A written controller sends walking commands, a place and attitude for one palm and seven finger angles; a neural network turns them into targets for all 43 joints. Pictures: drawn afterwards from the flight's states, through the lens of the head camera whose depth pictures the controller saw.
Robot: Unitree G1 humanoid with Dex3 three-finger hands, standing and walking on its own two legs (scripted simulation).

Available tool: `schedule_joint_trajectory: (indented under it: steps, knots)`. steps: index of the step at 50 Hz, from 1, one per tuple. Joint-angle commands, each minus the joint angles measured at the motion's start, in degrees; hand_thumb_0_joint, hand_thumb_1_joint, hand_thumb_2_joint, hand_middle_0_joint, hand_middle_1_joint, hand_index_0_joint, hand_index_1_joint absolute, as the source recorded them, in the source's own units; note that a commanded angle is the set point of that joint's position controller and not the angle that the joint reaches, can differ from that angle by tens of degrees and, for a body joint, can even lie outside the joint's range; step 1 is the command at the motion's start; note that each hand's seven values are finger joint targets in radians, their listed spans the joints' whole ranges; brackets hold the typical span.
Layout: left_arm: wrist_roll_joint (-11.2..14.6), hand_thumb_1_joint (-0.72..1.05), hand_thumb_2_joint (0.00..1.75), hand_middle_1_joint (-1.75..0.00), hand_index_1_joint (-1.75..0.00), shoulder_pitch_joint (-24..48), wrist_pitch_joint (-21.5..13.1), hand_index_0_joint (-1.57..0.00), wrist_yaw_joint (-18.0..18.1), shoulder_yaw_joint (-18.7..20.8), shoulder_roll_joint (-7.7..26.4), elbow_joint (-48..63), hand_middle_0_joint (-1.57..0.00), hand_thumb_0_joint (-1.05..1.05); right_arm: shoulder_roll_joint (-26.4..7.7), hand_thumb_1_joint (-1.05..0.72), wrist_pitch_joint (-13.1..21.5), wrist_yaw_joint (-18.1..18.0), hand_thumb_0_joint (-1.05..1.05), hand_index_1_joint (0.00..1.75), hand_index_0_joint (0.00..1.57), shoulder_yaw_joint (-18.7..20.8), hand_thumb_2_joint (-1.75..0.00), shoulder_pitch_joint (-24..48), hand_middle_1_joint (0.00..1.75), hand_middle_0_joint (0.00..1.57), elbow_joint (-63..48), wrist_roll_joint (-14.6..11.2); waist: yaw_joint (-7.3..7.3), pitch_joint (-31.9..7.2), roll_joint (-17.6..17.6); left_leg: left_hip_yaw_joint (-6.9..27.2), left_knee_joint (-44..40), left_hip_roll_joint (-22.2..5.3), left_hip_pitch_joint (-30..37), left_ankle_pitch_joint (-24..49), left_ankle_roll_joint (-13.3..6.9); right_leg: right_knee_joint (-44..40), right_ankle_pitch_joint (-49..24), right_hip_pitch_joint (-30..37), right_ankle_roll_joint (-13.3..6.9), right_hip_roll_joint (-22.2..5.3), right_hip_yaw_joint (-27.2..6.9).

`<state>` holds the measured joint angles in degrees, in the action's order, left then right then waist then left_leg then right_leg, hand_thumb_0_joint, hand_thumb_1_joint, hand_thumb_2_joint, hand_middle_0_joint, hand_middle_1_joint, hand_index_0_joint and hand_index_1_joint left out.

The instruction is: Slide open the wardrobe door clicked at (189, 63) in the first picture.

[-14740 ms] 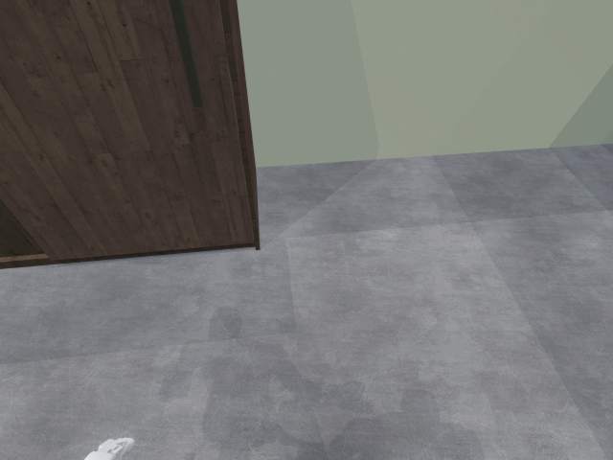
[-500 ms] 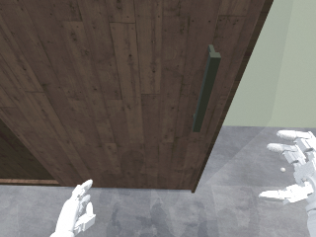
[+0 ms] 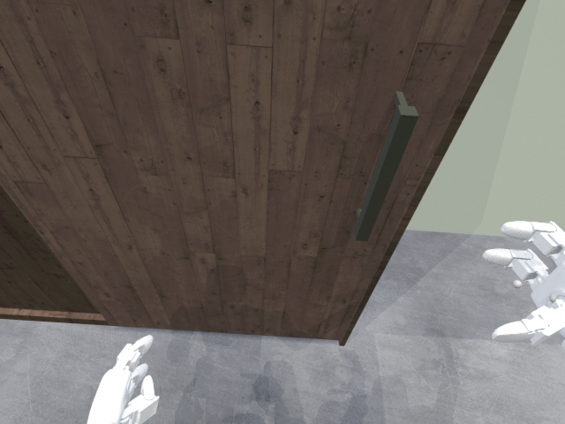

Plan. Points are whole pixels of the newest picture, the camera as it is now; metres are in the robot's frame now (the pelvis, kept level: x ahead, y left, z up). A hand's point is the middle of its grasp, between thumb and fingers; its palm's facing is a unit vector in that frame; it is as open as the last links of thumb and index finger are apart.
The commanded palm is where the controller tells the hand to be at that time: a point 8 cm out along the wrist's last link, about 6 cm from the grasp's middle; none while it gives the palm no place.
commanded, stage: raise the hand with hooked fingers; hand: right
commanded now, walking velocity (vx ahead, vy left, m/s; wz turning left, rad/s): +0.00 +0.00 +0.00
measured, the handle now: (378, 175) +0.49 -0.14 +0.10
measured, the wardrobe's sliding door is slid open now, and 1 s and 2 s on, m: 0.00 0.00 0.00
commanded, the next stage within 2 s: move the hooked fingers beside the handle in 0.32 s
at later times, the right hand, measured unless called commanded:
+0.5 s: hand (522, 286) +0.27 -0.28 +0.12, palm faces +0.11 +0.99 -0.04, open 14.0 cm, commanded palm +0.25 -0.31 +0.13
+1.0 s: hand (485, 254) +0.33 -0.25 +0.11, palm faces +0.08 +1.00 -0.02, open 14.0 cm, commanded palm +0.30 -0.30 +0.12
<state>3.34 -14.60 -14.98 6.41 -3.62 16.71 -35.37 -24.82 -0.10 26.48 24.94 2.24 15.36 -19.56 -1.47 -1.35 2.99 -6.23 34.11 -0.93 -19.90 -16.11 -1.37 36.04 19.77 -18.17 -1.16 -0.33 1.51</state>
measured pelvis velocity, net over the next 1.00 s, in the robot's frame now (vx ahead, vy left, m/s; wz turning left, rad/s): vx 0.00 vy -0.01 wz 0.01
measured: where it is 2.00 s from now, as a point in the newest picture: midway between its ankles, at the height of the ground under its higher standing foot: outside the picture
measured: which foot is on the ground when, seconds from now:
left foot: down 0.00-1.00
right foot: down 0.00-1.00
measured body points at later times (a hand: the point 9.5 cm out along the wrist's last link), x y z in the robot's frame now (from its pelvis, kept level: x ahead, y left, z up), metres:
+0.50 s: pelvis +0.00 +0.00 +0.00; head +0.01 +0.01 +0.45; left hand +0.18 +0.23 -0.07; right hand +0.26 -0.33 +0.12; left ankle +0.02 +0.10 -0.73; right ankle -0.01 -0.10 -0.73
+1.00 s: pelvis +0.00 -0.01 +0.00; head +0.02 +0.00 +0.45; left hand +0.16 +0.23 -0.09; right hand +0.32 -0.31 +0.11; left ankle +0.02 +0.10 -0.73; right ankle -0.01 -0.10 -0.73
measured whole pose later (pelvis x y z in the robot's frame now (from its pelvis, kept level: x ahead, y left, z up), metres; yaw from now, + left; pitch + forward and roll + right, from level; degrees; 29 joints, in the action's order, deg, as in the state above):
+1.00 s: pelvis +0.00 -0.01 +0.00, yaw +1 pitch +3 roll +1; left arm 3.0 -15.1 -13.8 6.5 -3.6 15.0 -36.8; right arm -20.7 2.8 19.0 21.1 9.5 19.1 -16.0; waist -0.8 -1.3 1.7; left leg -5.3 33.3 -1.4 -20.2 -15.7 -0.7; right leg 34.5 19.4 -18.0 -1.7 0.3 2.3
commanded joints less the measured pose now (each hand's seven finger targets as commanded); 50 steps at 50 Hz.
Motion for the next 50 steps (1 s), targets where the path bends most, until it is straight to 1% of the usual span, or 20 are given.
schedule_joint_trajectory:
  steps: [1, 3, 6, 7, 8, 13, 18, 21, 26, 29, 31, 33, 35, 38, 40, 42, 43, 46, 49, 50]
  knots:
    - [-0.19, 0.9, 0.9, -0.3, -0.3, 5.75, -4.13, -0.2, 0.12, 3.22, 6.16, 9.61, -0.2, 0.0, -16.38, 0.5, 7.27, -2.12, 0.0, 1.2, 0.3, 9.08, -0.3, 11.79, 1.2, 0.3, -17.04, -2.39, -1.9, -14.13, -0.3, 4.46, -4.06, 0.08, 9.84, 11.61, 0.21, -4.94, -14.25, 1.62, -0.36, 0.3, -2.82]
    - [-0.46, 0.9, 0.9, -0.3, -0.3, 5.44, -4.04, -0.2, 0.08, 3.2, 6.15, 9.16, -0.2, 0.0, -17.89, 0.5, 8.44, -3.67, 0.0, 1.2, 0.3, 10.2, -0.3, 11.85, 1.2, 0.3, -17.09, -1.78, -2.0, -12.76, 0.31, 4.83, -4.47, 0.15, 9.46, 10.93, 0.16, -5.04, -13.76, 1.4, -0.42, 0.06, -2.4]
    - [0.04, 0.9, 0.9, -0.3, -0.3, 5.43, -4.2, -0.2, 0.45, 3.2, 5.86, 8.19, -0.2, 0.0, -14.14, 0.5, 8.3, -3.93, 0.0, 1.2, 0.3, 6.86, -0.3, 13.35, 1.2, 0.3, -14.8, -0.83, -0.61, -8.86, 4.56, 4.82, -5.21, -0.08, 6.56, 9.17, 0.12, -5.72, -11.53, 1.55, -0.35, 0.19, -1.96]
    - [0.04, 0.9, 0.9, -0.3, -0.3, 5.26, -4.18, -0.2, 0.66, 3.21, 5.94, 8.02, -0.2, 0.0, -13.7, 0.5, 7.85, -3.77, 0.0, 1.2, 0.3, 6.24, -0.3, 13.36, 1.2, 0.3, -13.82, -0.54, -0.38, -8.37, 4.78, 4.64, -5.3, -0.12, 5.98, 8.6, 0.1, -5.92, -10.99, 1.67, -0.34, 0.08, -2.04]
    - [0.03, 0.9, 0.9, -0.3, -0.3, 5.22, -4.04, -0.2, 0.72, 3.23, 6.28, 8.07, -0.2, 0.0, -13.26, 0.5, 7.18, -3.26, 0.0, 1.2, 0.3, 5.19, -0.3, 13.29, 1.2, 0.3, -13.16, -0.47, -0.22, -8.03, 2.28, 5.03, -5.55, -0.19, 6.49, 8.85, 0.18, -5.67, -11.11, 1.27, -0.56, -0.14, -2.11]
    - [0.18, 0.9, 0.9, -0.3, -0.3, 5.26, -3.97, -0.2, 1.25, 3.32, 6.58, 8.48, -0.2, 0.0, -13.57, 0.5, 5.76, -1.07, 0.0, 1.2, 0.3, 4.8, -0.3, 12.58, 1.2, 0.3, -12.58, -1.0, -0.33, -10.61, -0.71, 5.6, -5.48, -0.37, 8.34, 9.04, 0.58, -5.02, -11.25, 0.91, -0.72, -0.13, -2.24]
    - [-0.08, 0.9, 0.9, -0.3, -0.3, 5.67, -4.21, -0.2, 1.01, 3.12, 6.24, 8.57, -0.2, 0.0, -15.29, 0.5, 7.05, -2.01, 0.0, 1.2, 0.3, 7.44, -0.3, 11.91, 1.2, 0.3, -13.58, -1.78, -1.25, -10.84, -0.29, 4.78, -5.03, 0.1, 8.32, 10.06, 0.32, -5.37, -12.32, 1.37, -0.49, -0.03, -2.63]
    - [0.07, 0.9, 0.9, -0.3, -0.3, 5.57, -4.18, -0.2, 1.13, 3.08, 6.09, 8.41, -0.2, 0.0, -13.87, 0.5, 6.87, -2.32, 0.0, 1.2, 0.3, 6.66, -0.3, 12.28, 1.2, 0.3, -12.46, -1.6, -0.7, -9.49, -0.58, 4.1, -4.78, 0.19, 7.21, 10.14, 0.38, -5.88, -12.02, 1.18, -0.4, 0.01, -2.73]
    - [0.34, 0.9, 0.9, -0.3, -0.3, 5.41, -4.25, -0.2, 1.42, 2.95, 6.01, 7.95, -0.2, 0.0, -10.34, 0.5, 6.22, -2.46, 0.0, 1.2, 0.3, 1.28, -0.3, 17.85, 1.2, 0.3, -13.88, -0.46, 0.77, -9.58, 2.99, 3.69, -4.66, 0.33, 4.83, 9.16, 0.29, -6.02, -11.3, 3.14, -0.33, -0.03, -3.03]
    - [0.33, 0.9, 0.9, -0.3, -0.3, 4.89, -4.26, -0.2, 1.65, 3.12, 6.27, 7.46, -0.2, 0.0, -9.97, 0.5, 6.28, -3.2, 0.0, 1.2, 0.3, 0.23, -0.3, 19.8, 1.2, 0.3, -13.51, 0.0, 1.22, -9.84, -0.65, 3.48, -4.78, 0.53, 4.8, 8.94, 0.39, -6.14, -11.3, 3.37, -0.53, -0.3, -3.45]
    - [0.2, 0.9, 0.9, -0.3, -0.3, 4.94, -4.39, -0.2, 1.69, 3.02, 6.06, 7.43, -0.2, 0.0, -9.31, 0.5, 6.5, -4.01, 0.0, 1.2, 0.3, -0.53, -0.3, 20.81, 1.2, 0.3, -14.01, 0.4, 1.05, -11.08, 0.06, 3.21, -4.51, 0.43, 4.4, 8.23, 0.36, -6.42, -10.79, 4.17, -0.31, -0.22, -3.82]
    - [-0.09, 0.9, 0.9, -0.3, -0.3, 4.61, -4.0, -0.2, 1.59, 3.14, 6.31, 6.89, -0.2, 0.0, -12.14, 0.5, 6.62, -5.07, 0.0, 1.2, 0.3, 2.28, -0.3, 19.67, 1.2, 0.3, -12.37, 0.75, 0.08, -11.9, -0.39, 3.3, -4.39, 0.36, 5.9, 9.1, 0.11, -6.37, -12.16, 3.64, -0.14, -0.31, -3.7]
    - [-0.08, 0.9, 0.9, -0.3, -0.3, 5.13, -3.86, -0.2, 1.35, 2.88, 5.64, 7.41, -0.2, 0.0, -10.93, 0.5, 6.78, -5.94, 0.0, 1.2, 0.3, 1.54, -0.3, 20.41, 1.2, 0.3, -13.19, 1.33, -0.2, -12.79, 2.29, 2.93, -3.78, 0.08, 6.3, 10.79, -0.1, -6.93, -14.1, 4.47, 0.31, -0.22, -3.71]
    - [-0.23, 0.9, 0.9, -0.3, -0.3, 4.65, -3.56, -0.2, 0.94, 2.93, 5.79, 7.21, -0.2, 0.0, -10.64, 0.5, 6.54, -7.22, 0.0, 1.2, 0.3, 1.61, -0.3, 18.83, 1.2, 0.3, -10.9, 1.71, -0.66, -11.96, -0.31, 2.68, -3.66, 0.2, 6.73, 11.99, -0.21, -6.99, -15.72, 3.53, 0.48, -0.57, -3.76]
    - [-0.07, 0.9, 0.9, -0.3, -0.3, 4.75, -3.43, -0.2, 0.72, 2.95, 5.56, 7.38, -0.2, 0.0, -8.73, 0.5, 6.37, -7.48, 0.0, 1.2, 0.3, 0.0, -0.3, 20.18, 1.2, 0.3, -10.95, 1.83, -0.26, -12.19, 0.9, 2.75, -3.61, 0.14, 6.22, 12.43, -0.07, -7.15, -15.71, 3.83, 0.56, -0.4, -3.39]
    - [-0.09, 0.9, 0.9, -0.3, -0.3, 4.27, -3.16, -0.2, 0.7, 3.14, 5.79, 7.18, -0.2, 0.0, -8.81, 0.5, 6.34, -7.68, 0.0, 1.2, 0.3, 0.29, -0.3, 20.58, 1.2, 0.3, -9.64, 1.88, -0.04, -12.41, 0.43, 2.7, -3.5, 0.09, 5.98, 12.66, -0.12, -7.07, -16.04, 3.77, 0.71, -0.46, -3.52]
    - [-0.15, 0.9, 0.9, -0.3, -0.3, 3.94, -2.83, -0.2, 0.62, 3.25, 6.03, 6.97, -0.2, 0.0, -9.81, 0.5, 6.19, -7.61, 0.0, 1.2, 0.3, 0.94, -0.3, 20.15, 1.2, 0.3, -8.53, 2.0, -0.1, -12.32, -1.6, 2.85, -3.74, 0.21, 6.63, 13.33, -0.11, -6.76, -16.43, 3.4, 0.43, -0.7, -3.21]
    - [-0.01, 0.9, 0.9, -0.3, -0.3, 3.76, -2.28, -0.2, 0.66, 3.33, 6.06, 7.16, -0.2, 0.0, -9.82, 0.5, 6.42, -7.27, 0.0, 1.2, 0.3, 0.81, -0.3, 21.99, 1.2, 0.3, -8.3, 2.07, 0.31, -12.82, -1.66, 2.92, -3.54, 0.17, 6.54, 13.62, -0.02, -6.79, -16.25, 2.88, 0.47, -0.45, -3.08]
    - [-0.06, 0.9, 0.9, -0.3, -0.3, 3.48, -1.99, -0.2, 0.68, 3.38, 5.91, 7.04, -0.2, 0.0, -9.54, 0.5, 7.45, -7.32, 0.0, 1.2, 0.3, -0.25, -0.3, 26.03, 1.2, 0.3, -9.71, 2.38, 0.84, -14.03, 1.83, 3.32, -3.51, 0.17, 6.18, 13.72, -0.2, -6.49, -16.74, 4.26, 0.47, -0.39, -2.96]
    - [-0.02, 0.9, 0.9, -0.3, -0.3, 3.21, -1.96, -0.2, 0.75, 3.45, 5.87, 6.92, -0.2, 0.0, -9.11, 0.5, 7.59, -7.39, 0.0, 1.2, 0.3, -0.68, -0.3, 26.44, 1.2, 0.3, -9.08, 2.34, 1.12, -13.98, 1.33, 3.23, -3.54, 0.22, 5.68, 13.06, -0.11, -6.42, -16.13, 4.29, 0.5, -0.4, -3.0]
